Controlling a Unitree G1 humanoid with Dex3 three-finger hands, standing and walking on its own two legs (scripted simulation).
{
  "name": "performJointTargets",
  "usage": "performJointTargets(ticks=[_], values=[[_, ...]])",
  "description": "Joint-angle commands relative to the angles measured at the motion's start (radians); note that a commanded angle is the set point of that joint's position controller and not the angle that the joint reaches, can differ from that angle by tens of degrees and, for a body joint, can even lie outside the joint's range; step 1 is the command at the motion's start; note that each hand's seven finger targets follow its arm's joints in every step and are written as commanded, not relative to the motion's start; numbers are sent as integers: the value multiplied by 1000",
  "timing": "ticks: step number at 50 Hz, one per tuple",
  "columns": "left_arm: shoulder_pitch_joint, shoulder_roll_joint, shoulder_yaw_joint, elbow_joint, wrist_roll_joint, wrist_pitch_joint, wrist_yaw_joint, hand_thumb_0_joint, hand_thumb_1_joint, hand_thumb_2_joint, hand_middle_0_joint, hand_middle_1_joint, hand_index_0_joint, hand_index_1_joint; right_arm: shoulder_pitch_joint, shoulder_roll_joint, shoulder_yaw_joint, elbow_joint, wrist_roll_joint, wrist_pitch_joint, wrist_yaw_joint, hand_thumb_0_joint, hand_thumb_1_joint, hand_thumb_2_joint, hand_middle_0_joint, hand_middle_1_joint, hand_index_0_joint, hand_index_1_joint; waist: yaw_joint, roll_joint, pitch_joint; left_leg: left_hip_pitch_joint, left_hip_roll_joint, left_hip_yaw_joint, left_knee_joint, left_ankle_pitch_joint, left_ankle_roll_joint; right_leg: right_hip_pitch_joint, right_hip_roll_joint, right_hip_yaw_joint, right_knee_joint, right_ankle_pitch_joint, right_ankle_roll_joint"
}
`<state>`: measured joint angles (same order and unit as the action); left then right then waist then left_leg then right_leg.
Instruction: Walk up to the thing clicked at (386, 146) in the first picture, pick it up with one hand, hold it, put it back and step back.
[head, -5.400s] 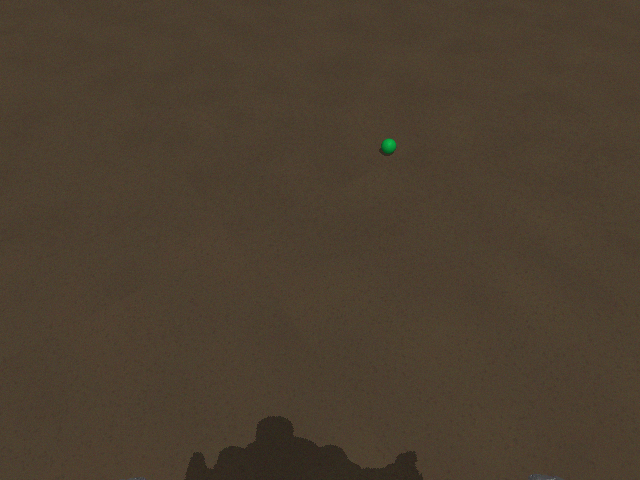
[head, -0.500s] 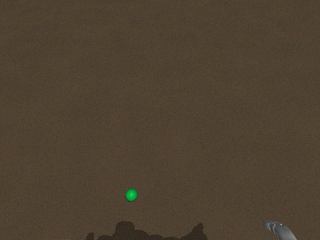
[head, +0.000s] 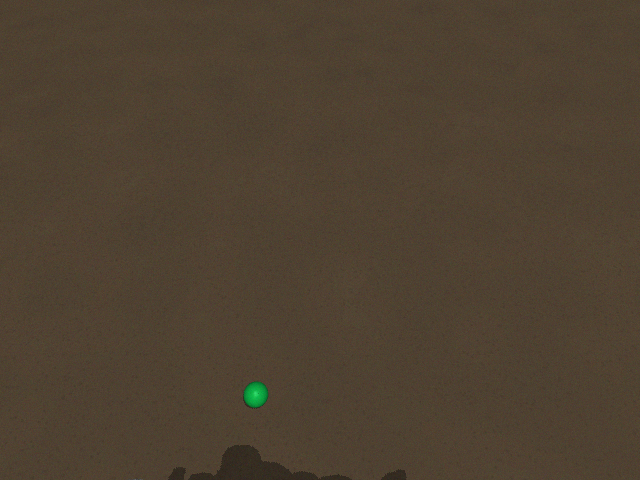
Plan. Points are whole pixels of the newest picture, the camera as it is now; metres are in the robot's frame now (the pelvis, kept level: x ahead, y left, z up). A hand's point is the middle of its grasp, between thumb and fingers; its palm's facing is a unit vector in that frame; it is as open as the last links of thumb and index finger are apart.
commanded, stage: walk up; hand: left
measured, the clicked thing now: (255, 394) +0.44 +0.22 -0.74
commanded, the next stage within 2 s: stand in 0.10 s
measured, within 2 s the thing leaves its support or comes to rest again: neither
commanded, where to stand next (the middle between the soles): +0.06 -0.01 m, yaw +0 degrees
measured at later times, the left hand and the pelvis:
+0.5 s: hand out of the picture +0.09 +0.25 -0.16, palm faces -0.01 -0.94 -0.34, open 7.4 cm; pelvis +0.01 -0.01 +0.00, yaw +0 degrees
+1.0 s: hand out of the picture +0.10 +0.24 -0.15, palm faces -0.02 -0.94 -0.34, open 7.4 cm; pelvis +0.02 -0.01 +0.00, yaw +0 degrees
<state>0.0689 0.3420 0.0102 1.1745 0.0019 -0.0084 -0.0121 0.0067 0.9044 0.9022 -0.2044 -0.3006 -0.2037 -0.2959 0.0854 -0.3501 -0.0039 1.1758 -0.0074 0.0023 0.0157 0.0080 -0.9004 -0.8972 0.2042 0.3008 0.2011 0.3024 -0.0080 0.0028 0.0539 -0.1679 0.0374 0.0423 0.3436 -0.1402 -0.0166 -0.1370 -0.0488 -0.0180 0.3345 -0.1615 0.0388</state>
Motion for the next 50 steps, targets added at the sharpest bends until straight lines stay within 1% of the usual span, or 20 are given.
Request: performJointTargets(ticks=[1, 4, 5, 6, 8, 10, 11, 15, 17, 21, 25, 29, 36, 37, 39, 40, 41, 44, 47, 50], values=[[-38, 211, 37, -58, 2, -15, 14, 0, 900, 900, -200, -300, -200, -300, -68, -219, -43, -61, 3, -26, -13, 0, -900, -900, 200, 300, 200, 300, 7, 16, -90, 16, 106, -118, -83, -19, 33, 11, -86, 67, -52, 44, -45], [-42, 212, 36, -62, 3, -18, 15, 0, 900, 900, -200, -300, -200, -300, -70, -215, -41, -66, 5, -24, -12, 0, -900, -900, 200, 300, 200, 300, 3, 2, -87, 27, 100, -112, -72, -2, 32, 0, -88, 70, -64, 50, -41], [-31, 222, 34, -69, 10, -20, 16, 0, 900, 900, -200, -300, -200, -300, -53, -201, -41, -67, -5, -25, -13, 0, -900, -900, 200, 300, 200, 300, -2, -26, -99, 41, 104, -112, -79, -3, 21, 2, -93, 72, -71, 1, -40], [-32, 215, 34, -70, 11, -21, 16, 0, 900, 900, -200, -300, -200, -300, -58, -216, -45, -68, -6, -26, -14, 0, -900, -900, 200, 300, 200, 300, -3, -14, -96, 51, 104, -111, -71, -7, 23, -8, -93, 77, -74, 2, -39], [-37, 214, 32, -78, 10, -23, 16, 0, 900, 900, -200, -300, -200, -300, -56, -214, -44, -71, -7, -28, -13, 0, -900, -900, 200, 300, 200, 300, -5, -4, -100, 52, 105, -108, -67, 34, 22, -4, -96, 75, -74, 27, -39], [-31, 216, 33, -80, 9, -22, 15, 0, 900, 900, -200, -300, -200, -300, -57, -213, -44, -70, -7, -29, -14, 0, -900, -900, 200, 300, 200, 300, -4, 3, -74, 42, 100, -107, -77, -11, 18, -20, -93, 76, -76, 1, -39], [-20, 216, 33, -80, 9, -21, 15, 0, 900, 900, -200, -300, -200, -300, -66, -215, -46, -75, -6, -28, -14, 0, -900, -900, 200, 300, 200, 300, 1, 6, -89, 54, 105, -106, -69, 4, 23, -9, -96, 76, -75, 17, -42], [-20, 222, 33, -86, 7, -25, 16, 0, 900, 900, -200, -300, -200, -300, -60, -207, -44, -78, -5, -30, -12, 0, -900, -900, 200, 300, 200, 300, 0, -11, -88, 59, 106, -105, -68, 74, 20, 0, -94, 71, -71, 47, -39], [-16, 218, 33, -87, 9, -24, 16, 0, 900, 900, -200, -300, -200, -300, -61, -213, -47, -81, -5, -30, -14, 0, -900, -900, 200, 300, 200, 300, -2, -6, -87, 62, 103, -97, -60, 55, 22, -1, -96, 74, -75, 52, -40], [-17, 222, 33, -94, 7, -26, 17, 0, 900, 900, -200, -300, -200, -300, -57, -210, -45, -81, -4, -30, -13, 0, -900, -900, 200, 300, 200, 300, -3, -4, -95, 69, 106, -97, -57, 94, 20, 11, -95, 69, -72, 74, -40], [-7, 218, 32, -92, 8, -24, 15, 0, 900, 900, -200, -300, -200, -300, -59, -212, -42, -83, -2, -28, -13, 0, -900, -900, 200, 300, 200, 300, 0, 5, -82, 55, 103, -97, -64, 58, 19, 19, -96, 73, -81, 60, -40], [-10, 226, 35, -98, 7, -26, 17, 0, 900, 900, -200, -300, -200, -300, -53, -213, -41, -85, -1, -31, -15, 0, -900, -900, 200, 300, 200, 300, 0, -2, -113, 84, 110, -93, -51, 151, 21, 45, -101, 70, -66, 151, -42], [-1, 220, 33, -97, 7, -19, 16, 0, 900, 900, -200, -300, -200, -300, -58, -217, -38, -85, -2, -30, -18, 0, -900, -900, 200, 300, 200, 300, 7, 11, -89, 72, 109, -93, -63, 115, 17, 39, -98, 68, -77, 106, -43], [-13, 227, 34, -100, 7, -19, 17, 0, 900, 900, -200, -300, -200, -300, -55, -213, -39, -85, -2, -30, -18, 0, -900, -900, 200, 300, 200, 300, 1, 1, -86, 67, 108, -96, -67, 117, 14, 40, -95, 64, -73, 102, -44], [-8, 224, 33, -101, 8, -20, 17, 0, 900, 900, -200, -300, -200, -300, -56, -216, -39, -87, -1, -29, -18, 0, -900, -900, 200, 300, 200, 300, 4, -4, -92, 83, 109, -92, -61, 131, 15, 34, -96, 64, -73, 120, -43], [-11, 223, 33, -99, 7, -19, 17, 0, 900, 900, -200, -300, -200, -300, -57, -215, -38, -87, -1, -29, -19, 0, -900, -900, 200, 300, 200, 300, 3, -1, -80, 72, 107, -92, -63, 99, 16, 32, -96, 66, -77, 95, -43], [-10, 226, 33, -100, 7, -20, 18, 0, 900, 900, -200, -300, -200, -300, -54, -214, -38, -86, -2, -29, -18, 0, -900, -900, 200, 300, 200, 300, 3, -1, -91, 80, 112, -97, -66, 107, 16, 37, -96, 65, -73, 91, -44], [-10, 227, 33, -104, 8, -23, 19, 0, 900, 900, -200, -300, -200, -300, -50, -214, -40, -89, -3, -29, -17, 0, -900, -900, 200, 300, 200, 300, 1, -14, -108, 97, 113, -89, -54, 157, 20, 43, -100, 64, -71, 149, -44], [-15, 226, 33, -105, 9, -19, 18, 0, 900, 900, -200, -300, -200, -300, -45, -214, -37, -89, -3, -29, -19, 0, -900, -900, 200, 300, 200, 300, 0, 2, -83, 66, 107, -89, -65, 113, 17, 46, -99, 66, -78, 120, -43], [-5, 227, 34, -101, 7, -19, 19, 0, 900, 900, -200, -300, -200, -300, -48, -213, -36, -91, -1, -29, -19, 0, -900, -900, 200, 300, 200, 300, 6, -7, -92, 81, 114, -93, -67, 134, 20, 50, -97, 61, -67, 125, -43]])
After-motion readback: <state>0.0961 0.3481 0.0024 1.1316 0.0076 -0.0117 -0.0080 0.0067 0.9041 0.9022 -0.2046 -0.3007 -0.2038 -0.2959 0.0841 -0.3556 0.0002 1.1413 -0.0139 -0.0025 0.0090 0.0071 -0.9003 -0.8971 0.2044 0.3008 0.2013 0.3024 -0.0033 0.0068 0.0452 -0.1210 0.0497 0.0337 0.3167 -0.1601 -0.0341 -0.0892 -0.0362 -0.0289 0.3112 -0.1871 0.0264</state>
